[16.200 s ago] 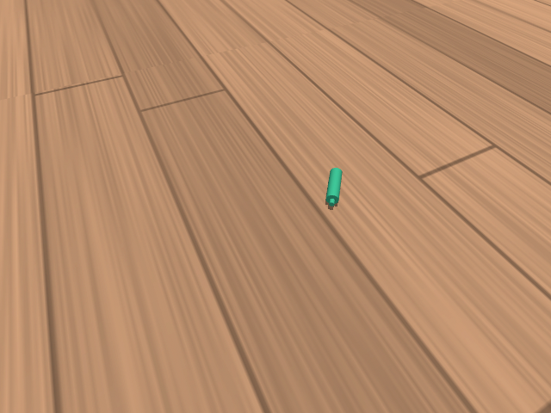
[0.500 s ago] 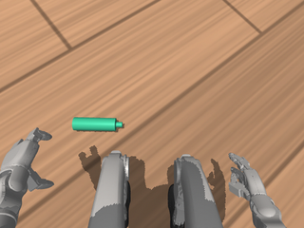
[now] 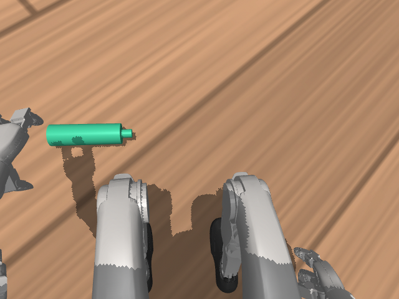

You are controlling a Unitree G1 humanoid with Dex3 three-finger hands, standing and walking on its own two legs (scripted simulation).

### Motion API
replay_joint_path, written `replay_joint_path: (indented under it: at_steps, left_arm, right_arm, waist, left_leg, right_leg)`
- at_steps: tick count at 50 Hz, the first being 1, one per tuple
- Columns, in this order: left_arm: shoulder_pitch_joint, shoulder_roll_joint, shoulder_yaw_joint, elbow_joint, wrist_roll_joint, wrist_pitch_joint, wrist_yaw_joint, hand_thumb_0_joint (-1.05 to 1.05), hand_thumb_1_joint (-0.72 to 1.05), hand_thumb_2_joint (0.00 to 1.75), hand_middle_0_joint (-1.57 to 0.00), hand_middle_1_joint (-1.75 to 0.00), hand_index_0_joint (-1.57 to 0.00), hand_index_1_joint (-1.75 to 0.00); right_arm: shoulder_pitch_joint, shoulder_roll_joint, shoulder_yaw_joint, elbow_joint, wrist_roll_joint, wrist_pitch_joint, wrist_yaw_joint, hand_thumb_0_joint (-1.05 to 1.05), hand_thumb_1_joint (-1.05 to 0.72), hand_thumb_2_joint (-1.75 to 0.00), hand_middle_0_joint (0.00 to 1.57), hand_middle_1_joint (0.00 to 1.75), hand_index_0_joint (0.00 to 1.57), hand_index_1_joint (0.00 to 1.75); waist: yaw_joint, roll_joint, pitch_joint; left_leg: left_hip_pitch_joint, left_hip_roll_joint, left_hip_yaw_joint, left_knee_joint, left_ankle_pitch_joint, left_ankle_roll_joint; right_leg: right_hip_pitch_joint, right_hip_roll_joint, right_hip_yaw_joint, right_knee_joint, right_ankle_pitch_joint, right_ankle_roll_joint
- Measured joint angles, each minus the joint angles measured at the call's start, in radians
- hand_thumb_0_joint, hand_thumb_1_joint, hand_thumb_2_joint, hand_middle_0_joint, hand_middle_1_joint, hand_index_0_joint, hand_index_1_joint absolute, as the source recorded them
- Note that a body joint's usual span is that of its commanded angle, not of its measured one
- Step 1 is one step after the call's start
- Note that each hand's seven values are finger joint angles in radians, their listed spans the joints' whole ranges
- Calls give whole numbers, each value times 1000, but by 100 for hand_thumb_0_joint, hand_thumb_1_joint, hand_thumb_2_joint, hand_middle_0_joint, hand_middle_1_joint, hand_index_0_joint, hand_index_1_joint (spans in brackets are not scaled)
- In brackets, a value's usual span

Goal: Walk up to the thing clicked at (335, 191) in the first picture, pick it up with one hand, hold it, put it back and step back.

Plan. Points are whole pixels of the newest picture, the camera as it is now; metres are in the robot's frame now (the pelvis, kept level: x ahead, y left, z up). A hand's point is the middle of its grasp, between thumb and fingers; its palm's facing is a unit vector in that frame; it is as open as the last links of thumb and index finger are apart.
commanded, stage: rise first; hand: left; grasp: from above
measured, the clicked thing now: (92, 134) +0.48 +0.29 -0.35
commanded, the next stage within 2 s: none
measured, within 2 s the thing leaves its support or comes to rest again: neither
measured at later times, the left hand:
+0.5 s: hand (34, 147) +0.39 +0.37 -0.19, palm faces -0.45 -0.11 -0.88, open 14.2 cm
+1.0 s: hand (44, 142) +0.41 +0.36 -0.22, palm faces -0.44 -0.09 -0.89, open 14.1 cm
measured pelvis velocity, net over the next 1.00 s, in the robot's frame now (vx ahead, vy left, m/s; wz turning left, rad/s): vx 0.02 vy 0.00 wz -0.05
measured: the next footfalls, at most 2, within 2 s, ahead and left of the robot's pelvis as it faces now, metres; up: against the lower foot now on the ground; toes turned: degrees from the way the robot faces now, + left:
none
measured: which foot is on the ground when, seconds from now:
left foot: down 0.00-1.00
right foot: down 0.00-1.00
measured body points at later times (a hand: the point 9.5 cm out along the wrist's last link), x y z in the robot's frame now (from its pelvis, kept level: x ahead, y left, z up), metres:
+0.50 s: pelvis +0.01 +0.00 -0.04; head +0.24 +0.08 +0.34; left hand +0.41 +0.37 -0.14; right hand +0.13 -0.27 -0.16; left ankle +0.10 +0.12 -0.34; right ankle +0.10 -0.12 -0.34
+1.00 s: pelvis +0.02 +0.00 -0.06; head +0.26 +0.08 +0.32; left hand +0.43 +0.36 -0.17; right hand +0.12 -0.28 -0.17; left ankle +0.10 +0.12 -0.34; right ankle +0.10 -0.12 -0.34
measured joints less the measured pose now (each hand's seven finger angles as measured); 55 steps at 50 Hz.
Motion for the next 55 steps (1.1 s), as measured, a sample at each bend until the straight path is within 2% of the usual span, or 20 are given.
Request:
replay_joint_path:
  at_steps: [5, 10, 17, 24, 32, 40, 45, 55]
  left_arm:
    - [-50, 22, -11, 65, 75, -2, 58, 0, -54, 104, -7, -98, -7, -99]
    - [-93, 34, -23, 108, 129, 4, 98, 0, -54, 104, -7, -97, -7, -98]
    - [-131, 50, -22, 150, 183, 2, 136, 0, -53, 102, -8, -97, -8, -97]
    - [-148, 73, -12, 183, 218, -10, 165, 0, -53, 101, -9, -97, -8, -98]
    - [-160, 102, -4, 208, 251, -32, 192, 0, -53, 100, -9, -99, -9, -99]
    - [-165, 110, 7, 228, 266, -31, 226, 0, -53, 101, -8, -100, -8, -100]
    - [-173, 110, 8, 243, 263, -17, 241, 0, -53, 101, -8, -101, -8, -101]
    - [-184, 113, 12, 253, 255, -4, 237, 0, -53, 100, -8, -104, -9, -103]
  right_arm:
    - [-9, -1, 6, 7, -16, 20, 9, 0, -88, -89, 20, 30, 20, 30]
    - [-27, 3, 9, 7, -31, 36, 17, 0, -89, -90, 20, 30, 20, 30]
    - [-56, 11, 18, 5, -53, 50, 25, 0, -90, -90, 20, 30, 20, 30]
    - [-71, 17, 29, 10, -71, 61, 32, 0, -91, -90, 20, 30, 20, 30]
    - [-74, 20, 37, 20, -87, 69, 33, 0, -91, -90, 20, 30, 20, 30]
    - [-70, 22, 44, 28, -99, 68, 36, 0, -91, -90, 20, 30, 20, 30]
    - [-70, 22, 46, 27, -102, 61, 37, 0, -91, -90, 20, 30, 20, 30]
    - [-73, 19, 52, 25, -109, 53, 41, 0, -91, -90, 20, 30, 20, 30]
  waist:
    - [-15, -7, -1]
    - [-24, -16, 6]
    - [-32, -25, 21]
    - [-41, -33, 32]
    - [-50, -41, 44]
    - [-60, -49, 49]
    - [-67, -50, 51]
    - [-73, -46, 60]
  left_leg:
    - [-36, -4, -4, 36, -2, 6]
    - [-62, -6, -7, 65, -7, 8]
    - [-88, -4, -15, 100, -17, 7]
    - [-104, 2, -24, 134, -31, 2]
    - [-127, 4, -33, 166, -38, 1]
    - [-142, 6, -39, 191, -49, -1]
    - [-147, 7, -40, 197, -52, -3]
    - [-151, 6, -46, 205, -61, -8]
  right_leg:
    - [-26, -2, -3, 31, -6, 5]
    - [-48, -3, -5, 58, -13, 8]
    - [-73, 2, -10, 89, -22, 9]
    - [-92, 9, -16, 120, -29, 6]
    - [-114, 14, -23, 147, -31, 6]
    - [-129, 18, -27, 169, -39, 6]
    - [-136, 19, -28, 175, -41, 5]
    - [-142, 20, -32, 182, -49, 1]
